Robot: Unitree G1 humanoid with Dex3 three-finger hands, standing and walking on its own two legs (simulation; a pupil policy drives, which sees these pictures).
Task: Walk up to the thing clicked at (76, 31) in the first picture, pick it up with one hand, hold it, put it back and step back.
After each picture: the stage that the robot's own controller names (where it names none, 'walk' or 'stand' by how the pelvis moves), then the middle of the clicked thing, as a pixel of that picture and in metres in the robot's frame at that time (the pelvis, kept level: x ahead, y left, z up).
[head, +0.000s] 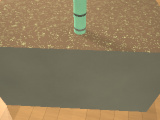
stand; (79, 12) +0.80 +0.04 +0.05
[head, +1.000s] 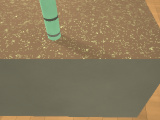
walk; (50, 15) +0.68 +0.21 +0.08
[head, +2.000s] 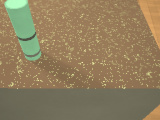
stand; (26, 33) +0.51 +0.25 +0.08
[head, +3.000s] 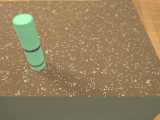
stand; (31, 45) +0.51 +0.23 +0.05
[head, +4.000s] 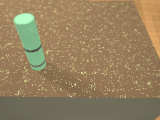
stand; (32, 45) +0.51 +0.23 +0.05
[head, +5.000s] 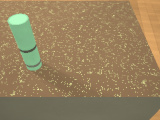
stand; (27, 45) +0.51 +0.25 +0.05
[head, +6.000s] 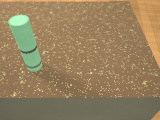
stand; (28, 46) +0.50 +0.25 +0.05
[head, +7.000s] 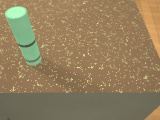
rise first; (26, 39) +0.51 +0.26 +0.05
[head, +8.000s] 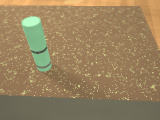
go down; (38, 46) +0.51 +0.24 +0.05
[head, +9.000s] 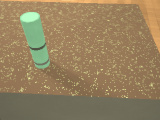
go down; (37, 43) +0.52 +0.23 +0.06
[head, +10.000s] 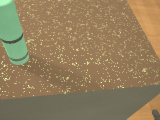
go down; (11, 34) +0.49 +0.22 +0.10
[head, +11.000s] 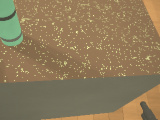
close in; (1, 9) +0.51 +0.22 +0.12
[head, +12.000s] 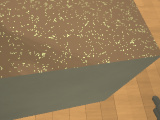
close; out of the picture +0.53 +0.25 +0.15
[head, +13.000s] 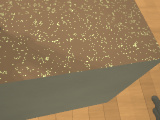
lift; out of the picture +0.52 +0.25 +0.14
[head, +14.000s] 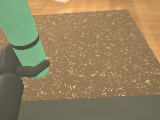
lift; (24, 37) +0.32 +0.16 +0.28
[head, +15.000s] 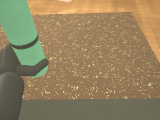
hold; (23, 37) +0.33 +0.17 +0.27
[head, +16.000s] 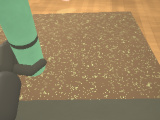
crouch; (23, 37) +0.32 +0.17 +0.27
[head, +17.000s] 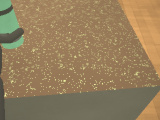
crouch; out of the picture +0.47 +0.23 +0.25
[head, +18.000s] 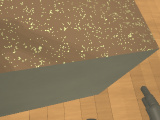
lower; out of the picture +0.55 +0.25 +0.15
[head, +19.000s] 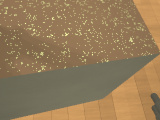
lower; out of the picture +0.54 +0.24 +0.15
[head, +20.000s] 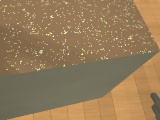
lower; out of the picture +0.54 +0.25 +0.15
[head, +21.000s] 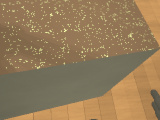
lower; out of the picture +0.54 +0.25 +0.16
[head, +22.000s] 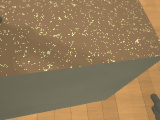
loosen; out of the picture +0.54 +0.24 +0.15
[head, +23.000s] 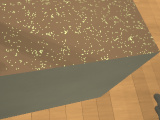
rise; out of the picture +0.54 +0.24 +0.15
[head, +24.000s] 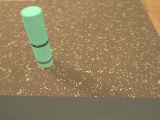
sink last; (39, 40) +0.50 +0.21 +0.10
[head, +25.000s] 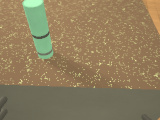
stand; (40, 31) +0.54 +0.22 +0.10
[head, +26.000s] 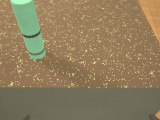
stand; (31, 30) +0.52 +0.23 +0.11
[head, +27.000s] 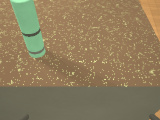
stand; (30, 29) +0.53 +0.23 +0.12
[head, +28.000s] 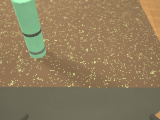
stand; (31, 29) +0.53 +0.22 +0.12
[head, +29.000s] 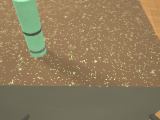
stand; (31, 28) +0.53 +0.22 +0.12
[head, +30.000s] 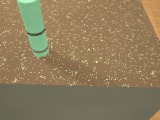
stand; (35, 28) +0.53 +0.22 +0.10
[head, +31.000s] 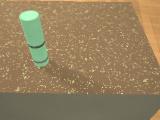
walk; (36, 41) +0.53 +0.23 +0.05
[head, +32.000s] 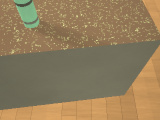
walk; out of the picture +0.65 +0.26 +0.08
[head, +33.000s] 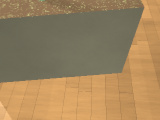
walk; out of the picture +0.95 +0.28 +0.07
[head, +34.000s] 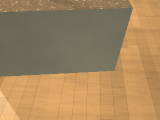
stand; out of the picture +1.13 +0.27 +0.07
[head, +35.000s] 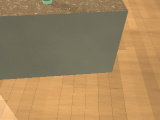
stand; out of the picture +1.13 +0.29 +0.05
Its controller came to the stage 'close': yes
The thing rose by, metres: 0.21
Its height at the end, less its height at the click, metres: +0.00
